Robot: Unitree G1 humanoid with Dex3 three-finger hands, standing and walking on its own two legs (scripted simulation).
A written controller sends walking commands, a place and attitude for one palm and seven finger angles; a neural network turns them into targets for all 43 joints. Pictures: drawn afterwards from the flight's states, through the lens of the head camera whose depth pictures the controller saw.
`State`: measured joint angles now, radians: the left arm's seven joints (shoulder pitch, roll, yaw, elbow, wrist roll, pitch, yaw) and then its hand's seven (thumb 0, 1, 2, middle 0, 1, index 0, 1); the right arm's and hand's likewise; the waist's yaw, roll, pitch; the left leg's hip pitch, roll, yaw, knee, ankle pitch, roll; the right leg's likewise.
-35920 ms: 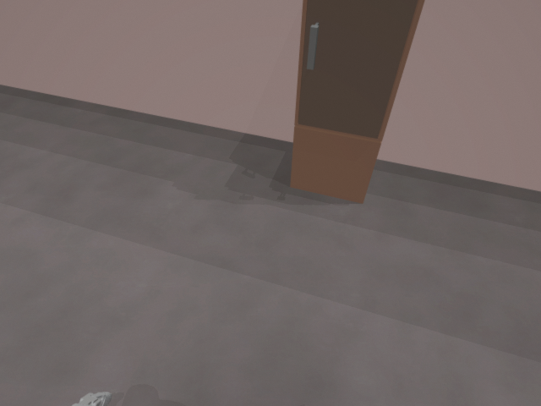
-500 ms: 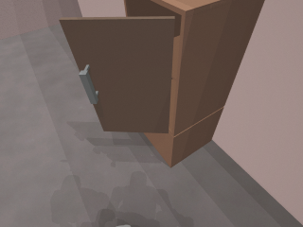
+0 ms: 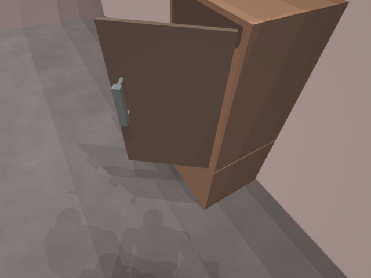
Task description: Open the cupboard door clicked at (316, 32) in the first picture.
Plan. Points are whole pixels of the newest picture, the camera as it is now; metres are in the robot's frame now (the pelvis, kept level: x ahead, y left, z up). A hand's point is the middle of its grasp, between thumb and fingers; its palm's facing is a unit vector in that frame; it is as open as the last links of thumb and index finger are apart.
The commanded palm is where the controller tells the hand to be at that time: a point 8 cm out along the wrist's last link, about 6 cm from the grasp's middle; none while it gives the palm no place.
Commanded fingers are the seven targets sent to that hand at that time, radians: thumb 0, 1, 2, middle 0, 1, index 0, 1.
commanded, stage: come to a stop and stand still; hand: left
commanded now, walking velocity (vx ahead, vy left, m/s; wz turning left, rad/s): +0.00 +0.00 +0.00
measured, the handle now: (122, 102) +0.60 +0.25 +0.01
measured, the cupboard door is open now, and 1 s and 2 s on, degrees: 53 53 53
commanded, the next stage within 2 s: look again from close up in 0.22 s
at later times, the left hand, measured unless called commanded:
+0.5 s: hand out of the picture +0.00 +0.19 -0.18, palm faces -0.02 -0.97 -0.23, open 7.3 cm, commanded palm none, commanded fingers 0.00 0.90 0.90 -0.20 -0.30 -0.20 -0.30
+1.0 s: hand out of the picture -0.02 +0.14 -0.18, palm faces -0.01 -0.98 -0.18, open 7.3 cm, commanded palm none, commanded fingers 0.00 0.90 0.90 -0.20 -0.30 -0.20 -0.30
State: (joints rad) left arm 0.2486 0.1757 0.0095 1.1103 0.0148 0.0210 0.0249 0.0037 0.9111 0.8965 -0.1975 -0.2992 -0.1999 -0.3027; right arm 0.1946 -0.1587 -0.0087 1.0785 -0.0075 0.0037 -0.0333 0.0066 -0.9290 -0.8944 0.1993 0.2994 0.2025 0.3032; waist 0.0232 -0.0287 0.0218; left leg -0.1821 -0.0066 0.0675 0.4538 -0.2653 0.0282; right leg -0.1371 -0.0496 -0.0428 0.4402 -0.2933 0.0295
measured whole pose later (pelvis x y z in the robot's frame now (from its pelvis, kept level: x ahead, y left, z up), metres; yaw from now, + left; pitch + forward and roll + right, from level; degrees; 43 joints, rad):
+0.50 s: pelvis +0.00 +0.01 -0.01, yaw +0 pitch -1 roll +0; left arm 0.27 0.15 -0.02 1.11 0.02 -0.01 0.04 0.00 0.91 0.90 -0.20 -0.30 -0.20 -0.30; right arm 0.32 -0.17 0.01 1.06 -0.01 -0.02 -0.03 0.01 -0.91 -0.89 0.20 0.30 0.20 0.30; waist -0.01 0.04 0.04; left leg -0.22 -0.02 0.08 0.53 -0.30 0.05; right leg -0.18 -0.07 -0.03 0.52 -0.33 0.04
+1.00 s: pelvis -0.02 -0.03 +0.00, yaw -1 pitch -1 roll +1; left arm 0.31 0.14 -0.02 1.10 0.02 -0.01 0.02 0.00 0.91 0.90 -0.20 -0.30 -0.20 -0.30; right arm 0.29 -0.17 0.01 1.11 -0.01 -0.01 -0.02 0.01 -0.91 -0.89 0.20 0.30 0.20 0.30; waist 0.00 0.00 0.02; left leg -0.21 0.03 0.07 0.47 -0.25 -0.01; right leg -0.19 -0.01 -0.04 0.51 -0.30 -0.02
